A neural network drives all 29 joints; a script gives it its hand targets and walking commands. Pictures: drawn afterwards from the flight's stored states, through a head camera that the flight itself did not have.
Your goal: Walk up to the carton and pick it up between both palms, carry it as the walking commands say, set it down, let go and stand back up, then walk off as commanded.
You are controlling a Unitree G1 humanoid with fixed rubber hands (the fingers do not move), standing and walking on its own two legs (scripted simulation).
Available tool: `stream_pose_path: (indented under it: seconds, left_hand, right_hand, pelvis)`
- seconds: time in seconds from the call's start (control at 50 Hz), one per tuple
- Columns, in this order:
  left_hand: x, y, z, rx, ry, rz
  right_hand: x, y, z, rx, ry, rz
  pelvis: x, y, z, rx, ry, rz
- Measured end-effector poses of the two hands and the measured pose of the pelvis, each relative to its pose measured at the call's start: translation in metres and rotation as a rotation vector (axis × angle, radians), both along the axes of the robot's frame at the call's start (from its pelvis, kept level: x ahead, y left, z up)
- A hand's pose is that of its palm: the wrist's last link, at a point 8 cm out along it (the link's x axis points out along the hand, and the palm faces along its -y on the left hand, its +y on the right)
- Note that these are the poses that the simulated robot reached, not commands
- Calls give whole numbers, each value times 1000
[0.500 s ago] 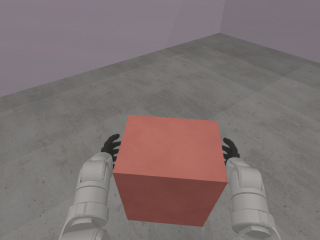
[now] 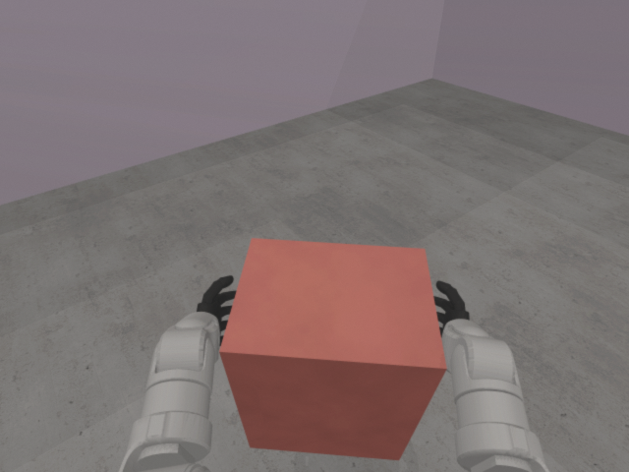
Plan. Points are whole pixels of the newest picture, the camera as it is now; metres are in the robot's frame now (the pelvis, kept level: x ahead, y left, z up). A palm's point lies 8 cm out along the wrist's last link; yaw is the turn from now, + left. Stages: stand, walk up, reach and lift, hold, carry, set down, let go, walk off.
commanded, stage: reach and lift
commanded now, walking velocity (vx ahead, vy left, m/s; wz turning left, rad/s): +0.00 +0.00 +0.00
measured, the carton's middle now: (330, 356) +0.30 +0.00 -0.01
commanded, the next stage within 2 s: hold in 0.38 s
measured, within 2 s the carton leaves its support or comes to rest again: neither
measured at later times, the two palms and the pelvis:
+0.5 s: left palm (208, 332) +0.30 +0.16 +0.06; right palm (456, 339) +0.28 -0.17 +0.05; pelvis +0.00 +0.00 +0.00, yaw +0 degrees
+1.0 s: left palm (209, 332) +0.30 +0.16 +0.06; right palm (457, 339) +0.28 -0.17 +0.05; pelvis +0.00 +0.00 +0.00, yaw +0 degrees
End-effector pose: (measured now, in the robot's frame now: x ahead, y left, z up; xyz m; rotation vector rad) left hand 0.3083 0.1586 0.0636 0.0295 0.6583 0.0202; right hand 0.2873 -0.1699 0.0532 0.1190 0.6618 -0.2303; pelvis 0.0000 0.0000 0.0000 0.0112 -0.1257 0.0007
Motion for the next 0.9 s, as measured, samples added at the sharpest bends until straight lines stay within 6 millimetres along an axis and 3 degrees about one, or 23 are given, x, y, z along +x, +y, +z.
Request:
stream_pose_path:
  seconds: [0.9]
  left_hand:
    - [-8, -1, -3, -4, -6, 2]
  right_hand:
    - [-8, -1, -1, -4, -4, 7]
  pelvis:
    - [0, 0, 0, 0, -7, -1]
